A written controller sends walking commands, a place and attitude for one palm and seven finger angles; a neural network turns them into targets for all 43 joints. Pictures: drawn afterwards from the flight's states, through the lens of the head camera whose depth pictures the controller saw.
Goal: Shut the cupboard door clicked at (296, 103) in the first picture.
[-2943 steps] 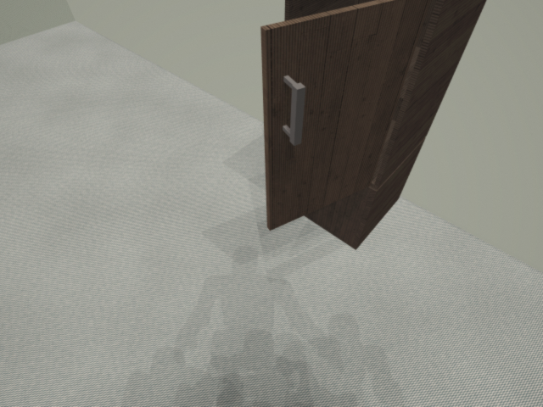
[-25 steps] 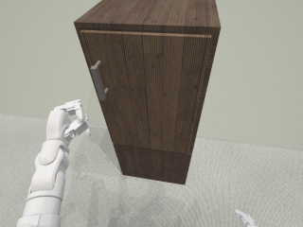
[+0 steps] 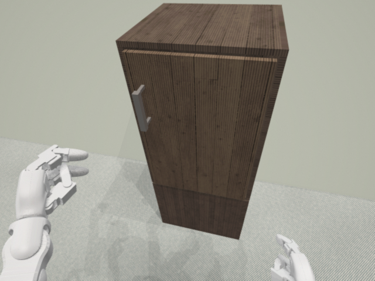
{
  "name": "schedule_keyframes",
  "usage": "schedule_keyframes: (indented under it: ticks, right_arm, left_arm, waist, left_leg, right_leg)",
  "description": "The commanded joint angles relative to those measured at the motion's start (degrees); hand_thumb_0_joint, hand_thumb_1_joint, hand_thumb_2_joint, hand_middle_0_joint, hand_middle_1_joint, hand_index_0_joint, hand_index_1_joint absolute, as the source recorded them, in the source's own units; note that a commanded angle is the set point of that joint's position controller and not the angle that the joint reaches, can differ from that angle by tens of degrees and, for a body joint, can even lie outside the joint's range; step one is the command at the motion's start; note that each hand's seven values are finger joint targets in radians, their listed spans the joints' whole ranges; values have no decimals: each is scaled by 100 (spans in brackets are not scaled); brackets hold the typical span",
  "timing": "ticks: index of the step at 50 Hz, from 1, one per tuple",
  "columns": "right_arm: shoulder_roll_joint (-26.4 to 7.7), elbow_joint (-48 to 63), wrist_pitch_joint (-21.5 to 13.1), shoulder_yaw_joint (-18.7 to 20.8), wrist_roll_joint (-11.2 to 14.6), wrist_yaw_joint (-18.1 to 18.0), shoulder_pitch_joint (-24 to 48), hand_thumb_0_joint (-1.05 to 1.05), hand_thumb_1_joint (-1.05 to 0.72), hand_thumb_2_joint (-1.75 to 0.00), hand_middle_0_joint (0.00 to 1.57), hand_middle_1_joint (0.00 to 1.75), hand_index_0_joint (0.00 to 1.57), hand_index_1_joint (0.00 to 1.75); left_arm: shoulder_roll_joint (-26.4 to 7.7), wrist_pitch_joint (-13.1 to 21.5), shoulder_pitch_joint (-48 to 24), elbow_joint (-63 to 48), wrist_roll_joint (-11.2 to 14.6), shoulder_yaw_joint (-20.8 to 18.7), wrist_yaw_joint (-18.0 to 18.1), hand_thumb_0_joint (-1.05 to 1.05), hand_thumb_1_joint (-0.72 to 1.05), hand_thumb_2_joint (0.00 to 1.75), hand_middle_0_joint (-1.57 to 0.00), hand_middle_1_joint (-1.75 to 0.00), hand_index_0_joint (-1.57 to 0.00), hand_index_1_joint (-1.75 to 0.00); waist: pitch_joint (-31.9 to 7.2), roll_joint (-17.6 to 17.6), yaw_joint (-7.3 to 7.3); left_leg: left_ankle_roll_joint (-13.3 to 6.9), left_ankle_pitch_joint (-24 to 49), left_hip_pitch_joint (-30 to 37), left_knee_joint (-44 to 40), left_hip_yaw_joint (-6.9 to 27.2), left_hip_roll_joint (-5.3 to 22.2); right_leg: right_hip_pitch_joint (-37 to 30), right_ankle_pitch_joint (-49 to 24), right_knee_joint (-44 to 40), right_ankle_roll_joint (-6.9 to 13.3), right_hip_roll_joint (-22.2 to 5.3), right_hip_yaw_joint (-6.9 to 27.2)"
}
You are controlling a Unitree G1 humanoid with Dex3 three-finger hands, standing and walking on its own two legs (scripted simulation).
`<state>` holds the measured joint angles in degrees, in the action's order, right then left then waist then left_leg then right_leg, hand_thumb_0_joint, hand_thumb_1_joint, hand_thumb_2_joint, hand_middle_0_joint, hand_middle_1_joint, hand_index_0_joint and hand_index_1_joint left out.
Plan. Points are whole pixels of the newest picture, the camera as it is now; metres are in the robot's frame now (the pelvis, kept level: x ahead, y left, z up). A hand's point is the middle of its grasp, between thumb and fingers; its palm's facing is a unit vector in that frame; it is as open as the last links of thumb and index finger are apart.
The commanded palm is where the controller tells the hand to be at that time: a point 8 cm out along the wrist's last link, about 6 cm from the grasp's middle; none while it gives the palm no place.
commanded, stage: draw the hand back to the body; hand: left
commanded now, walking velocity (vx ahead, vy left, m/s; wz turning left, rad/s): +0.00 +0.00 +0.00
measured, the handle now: (143, 108) +0.56 +0.21 +0.08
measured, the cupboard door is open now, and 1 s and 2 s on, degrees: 0 0 0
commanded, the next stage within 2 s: step back with the hand held close in 0.62 s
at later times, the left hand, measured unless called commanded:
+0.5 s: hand (46, 200) +0.19 +0.26 +0.15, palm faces +0.49 -0.79 -0.37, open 7.3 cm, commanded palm +0.15 +0.29 +0.17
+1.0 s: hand (41, 202) +0.19 +0.27 +0.15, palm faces +0.41 -0.78 -0.48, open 7.4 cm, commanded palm +0.14 +0.31 +0.17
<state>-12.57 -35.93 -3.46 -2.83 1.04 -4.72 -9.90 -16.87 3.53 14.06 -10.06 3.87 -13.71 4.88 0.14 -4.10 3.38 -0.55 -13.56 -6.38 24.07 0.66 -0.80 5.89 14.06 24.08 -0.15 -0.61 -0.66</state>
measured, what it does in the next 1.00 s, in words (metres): stands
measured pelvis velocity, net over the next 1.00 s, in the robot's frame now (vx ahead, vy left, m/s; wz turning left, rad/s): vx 0.00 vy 0.01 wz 0.01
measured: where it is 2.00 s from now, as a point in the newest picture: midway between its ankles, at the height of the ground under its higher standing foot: outside the picture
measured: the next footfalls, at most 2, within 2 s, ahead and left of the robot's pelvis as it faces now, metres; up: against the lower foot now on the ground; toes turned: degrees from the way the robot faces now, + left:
right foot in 1.98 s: -0.15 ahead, -0.12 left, +0.00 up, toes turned +3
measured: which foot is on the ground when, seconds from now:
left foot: down 0.00-1.00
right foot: down 0.00-1.00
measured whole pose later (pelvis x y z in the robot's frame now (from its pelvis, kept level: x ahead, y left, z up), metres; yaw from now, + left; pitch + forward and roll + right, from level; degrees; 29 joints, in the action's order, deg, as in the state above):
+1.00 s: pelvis +0.00 +0.01 +0.00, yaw +0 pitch +0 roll -1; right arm -14.7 -34.1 0.9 1.3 1.2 -5.4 -10.8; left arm -21.5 7.3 31.0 -23.5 3.8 -21.8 6.9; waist -0.9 -3.9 0.8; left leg -1.1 -14.8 -14.2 28.6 0.9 -1.0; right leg 12.6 14.4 26.6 -0.9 -0.9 -1.0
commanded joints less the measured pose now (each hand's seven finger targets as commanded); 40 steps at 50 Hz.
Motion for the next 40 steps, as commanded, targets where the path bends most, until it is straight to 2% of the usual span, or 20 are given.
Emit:
schedule_keyframes:
  ticks: [1,5,7,8,11,12,13,15,16,17,19,21,25,27,31,33,37,38,39,40]
  right_arm:
    - [-546,934,-269,253,-47,-31,755,0,-90,-90,20,30,20,30]
    - [-527,944,-295,277,-59,-25,749,0,-90,-90,20,30,20,30]
    - [-562,930,-319,312,-68,-24,754,0,-90,-90,20,30,20,30]
    - [-511,942,-304,303,-51,-19,730,0,-90,-90,20,30,20,30]
    - [-526,962,-350,333,-57,-17,711,0,-90,-90,20,30,20,30]
    - [-546,932,-382,347,-59,-33,732,0,-90,-90,20,30,20,30]
    - [-511,922,-365,327,-49,-36,716,0,-90,-90,20,30,20,30]
    - [-552,891,-386,348,-48,-50,688,0,-90,-90,20,30,20,30]
    - [-571,879,-401,354,-50,-57,678,0,-90,-90,20,30,20,30]
    - [-586,855,-429,369,-48,-80,695,0,-90,-90,20,30,20,30]
    - [-570,861,-428,361,-52,-96,681,0,-90,-90,20,30,20,30]
    - [-559,870,-446,363,-61,-103,698,0,-90,-90,20,30,20,30]
    - [-525,856,-455,338,-67,-94,725,0,-90,-90,20,30,20,30]
    - [-536,853,-465,353,-61,-92,736,0,-90,-90,20,30,20,30]
    - [-493,870,-435,333,-57,-68,723,0,-90,-90,20,30,20,30]
    - [-497,875,-426,339,-42,-77,716,0,-90,-90,20,30,20,30]
    - [-525,872,-428,362,-55,-92,729,0,-90,-90,20,30,20,30]
    - [-717,1035,-287,452,-19,-48,651,0,-90,-90,20,30,20,30]
    - [-641,939,-206,457,-39,-48,587,0,-90,-90,20,30,20,30]
    - [-637,960,-137,475,-39,-25,563,0,-90,-90,20,30,20,30]
  left_arm:
    - [-1174,349,-642,-1633,-14,-751,87,0,90,90,-50,-63,-50,-63]
    - [-1248,349,-107,-1878,4,-984,102,0,90,90,-39,-51,-39,-51]
    - [-1414,340,257,-1906,17,-1231,110,0,90,90,-34,-45,-34,-45]
    - [-1275,339,306,-1996,31,-1136,103,0,90,90,-31,-42,-31,-42]
    - [-1422,386,566,-2296,28,-1364,140,0,90,90,-23,-33,-23,-33]
    - [-1509,370,780,-2210,31,-1494,144,0,90,90,-20,-30,-20,-30]
    - [-1258,363,653,-2185,31,-1221,128,0,90,90,-20,-30,-20,-30]
    - [-1222,357,456,-2153,3,-1144,147,0,90,90,-20,-30,-20,-30]
    - [-1257,355,342,-2159,-9,-1157,167,0,90,90,-20,-30,-20,-30]
    - [-1284,345,331,-2116,-20,-1159,175,0,90,90,-20,-30,-20,-30]
    - [-1256,361,298,-2105,-20,-1135,193,0,90,90,-20,-30,-20,-30]
    - [-1340,380,297,-2201,-24,-1213,211,0,90,90,-20,-30,-20,-30]
    - [-1349,395,444,-2163,-3,-1269,204,0,90,90,-20,-30,-20,-30]
    - [-1434,397,511,-2211,-4,-1359,191,0,90,90,-20,-30,-20,-30]
    - [-1329,391,573,-2177,17,-1298,176,0,90,90,-20,-30,-20,-30]
    - [-1280,380,567,-2086,25,-1255,155,0,90,90,-20,-30,-20,-30]
    - [-1352,381,587,-2066,29,-1334,147,0,90,90,-20,-30,-20,-30]
    - [-1860,556,235,-2349,-25,-1761,217,0,90,90,-20,-30,-20,-30]
    - [-1508,581,680,-1983,-21,-1469,208,0,90,90,-20,-30,-20,-30]
    - [-1418,616,849,-1985,-46,-1345,214,0,90,90,-20,-30,-20,-30]
  waist:
    - [-595,48,-16]
    - [-542,51,21]
    - [-515,160,72]
    - [-483,94,36]
    - [-560,34,73]
    - [-459,101,106]
    - [-339,64,30]
    - [-212,118,-12]
    - [-260,48,-11]
    - [-174,125,-15]
    - [-302,273,-2]
    - [-416,65,32]
    - [-347,120,64]
    - [-366,-43,89]
    - [-298,-40,73]
    - [-153,104,47]
    - [-219,125,69]
    - [-53,151,-170]
    - [-122,461,-218]
    - [-137,653,-238]
  left_leg:
    - [-51,1156,124,-412,-37,100]
    - [-53,1280,99,-379,-42,106]
    - [-75,1354,89,-347,-53,116]
    - [-62,1357,50,-359,-65,119]
    - [-65,1354,76,-324,-63,113]
    - [-80,1383,71,-302,-69,126]
    - [-77,1274,36,-330,-90,115]
    - [-91,1179,43,-328,-85,121]
    - [-96,1130,63,-338,-74,108]
    - [-111,1091,108,-326,-74,120]
    - [-122,1067,112,-347,-57,103]
    - [-122,1067,138,-335,-67,83]
    - [-103,1131,71,-344,-54,87]
    - [-99,1236,98,-315,-78,96]
    - [-76,1242,64,-333,-90,102]
    - [-86,1158,53,-366,-92,122]
    - [-112,1101,115,-353,-111,118]
    - [-215,745,-382,61,73,228]
    - [-198,680,-393,297,116,183]
    - [-173,635,-470,443,117,169]
  right_leg:
    - [-114,-1022,-367,110,49,-140]
    - [-147,-1130,-357,100,33,-140]
    - [-148,-1226,-409,82,43,-125]
    - [-173,-1196,-355,82,9,-140]
    - [-164,-1180,-352,84,13,-136]
    - [-114,-1227,-419,73,35,-122]
    - [-43,-1115,-389,66,-2,-131]
    - [92,-996,-417,59,14,-134]
    - [86,-933,-420,59,11,-125]
    - [180,-879,-500,48,30,-120]
    - [77,-841,-430,54,9,-130]
    - [21,-860,-408,60,-10,-104]
    - [-44,-947,-414,69,-5,-106]
    - [-67,-1067,-462,73,2,-76]
    - [-55,-1075,-421,69,4,-93]
    - [21,-956,-474,56,8,-95]
    - [46,-917,-548,41,18,-69]
    - [522,-986,-821,82,-366,463]
    - [627,-939,-878,158,-561,532]
    - [759,-878,-906,210,-679,599]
